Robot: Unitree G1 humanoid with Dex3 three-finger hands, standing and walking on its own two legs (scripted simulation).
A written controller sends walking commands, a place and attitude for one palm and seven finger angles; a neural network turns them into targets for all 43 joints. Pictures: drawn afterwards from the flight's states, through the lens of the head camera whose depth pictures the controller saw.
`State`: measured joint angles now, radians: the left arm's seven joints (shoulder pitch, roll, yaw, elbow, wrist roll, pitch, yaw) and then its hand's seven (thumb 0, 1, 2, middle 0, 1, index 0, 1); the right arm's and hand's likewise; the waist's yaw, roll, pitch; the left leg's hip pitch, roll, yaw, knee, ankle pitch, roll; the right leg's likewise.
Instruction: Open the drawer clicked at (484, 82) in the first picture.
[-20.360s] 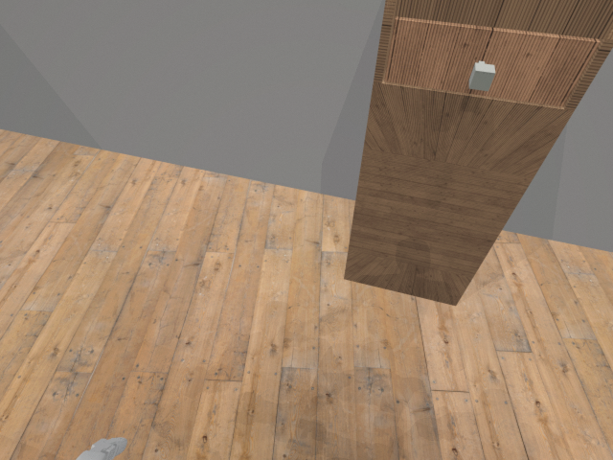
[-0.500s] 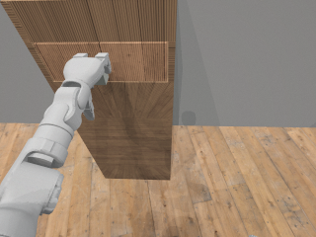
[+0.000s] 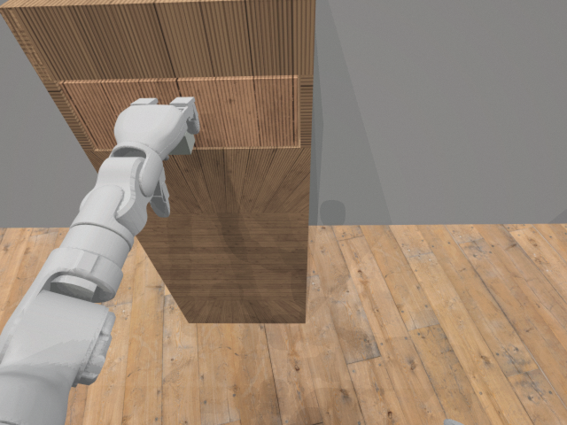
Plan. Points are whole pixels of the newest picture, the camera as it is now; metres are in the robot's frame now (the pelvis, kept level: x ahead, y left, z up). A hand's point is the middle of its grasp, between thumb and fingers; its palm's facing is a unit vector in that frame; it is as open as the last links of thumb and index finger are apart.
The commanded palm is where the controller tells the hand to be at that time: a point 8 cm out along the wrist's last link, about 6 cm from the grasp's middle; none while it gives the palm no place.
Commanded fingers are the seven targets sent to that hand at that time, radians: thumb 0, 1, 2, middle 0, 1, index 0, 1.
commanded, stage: lift the fingers back up to retry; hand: left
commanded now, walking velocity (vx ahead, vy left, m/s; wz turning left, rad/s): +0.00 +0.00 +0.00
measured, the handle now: (181, 131) +0.54 +0.19 +0.13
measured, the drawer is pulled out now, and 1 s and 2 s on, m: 0.00 0.00 0.00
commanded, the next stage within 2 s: re-aim the fingers above the handle in 0.56 s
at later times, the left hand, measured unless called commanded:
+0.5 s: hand (143, 111) +0.47 +0.20 +0.22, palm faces +0.06 +0.00 -1.00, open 13.8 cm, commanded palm +0.43 +0.19 +0.26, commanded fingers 0.00 -0.50 0.30 -0.30 -1.20 -0.30 -1.20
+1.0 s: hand (128, 122) +0.46 +0.23 +0.21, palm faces +0.03 +0.02 -1.00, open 13.8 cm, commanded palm +0.43 +0.19 +0.26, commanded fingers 0.00 -0.50 0.30 -0.30 -1.20 -0.30 -1.20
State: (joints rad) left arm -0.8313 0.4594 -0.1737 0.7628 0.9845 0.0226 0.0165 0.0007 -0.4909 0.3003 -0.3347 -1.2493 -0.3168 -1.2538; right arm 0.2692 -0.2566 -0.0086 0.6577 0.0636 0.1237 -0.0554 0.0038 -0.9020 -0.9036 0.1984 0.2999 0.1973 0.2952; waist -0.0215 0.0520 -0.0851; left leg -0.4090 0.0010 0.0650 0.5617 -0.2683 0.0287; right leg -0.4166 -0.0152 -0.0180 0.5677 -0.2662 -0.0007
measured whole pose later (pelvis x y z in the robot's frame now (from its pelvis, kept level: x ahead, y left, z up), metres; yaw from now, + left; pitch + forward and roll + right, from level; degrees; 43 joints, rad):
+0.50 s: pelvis +0.03 +0.00 +0.01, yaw +1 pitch +5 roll +0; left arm -0.87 0.49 -0.21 0.61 0.93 0.24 -0.15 0.00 -0.49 0.30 -0.32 -1.20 -0.32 -1.20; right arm 0.17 -0.28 0.02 0.66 0.08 0.16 -0.02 0.00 -0.90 -0.90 0.20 0.30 0.20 0.30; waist 0.01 0.09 -0.09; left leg -0.28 -0.01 0.05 0.45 -0.26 0.03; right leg -0.29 -0.02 -0.03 0.47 -0.27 0.00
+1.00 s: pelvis +0.03 -0.01 +0.01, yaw +2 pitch +6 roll +0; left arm -0.81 0.53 -0.20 0.54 0.92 0.26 -0.16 0.00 -0.49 0.30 -0.31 -1.20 -0.32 -1.20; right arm 0.17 -0.27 0.02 0.67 0.08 0.18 0.00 0.00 -0.90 -0.90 0.20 0.30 0.20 0.30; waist 0.03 0.10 -0.08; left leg -0.30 -0.01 0.04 0.45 -0.26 0.02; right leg -0.30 -0.02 -0.05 0.47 -0.27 -0.01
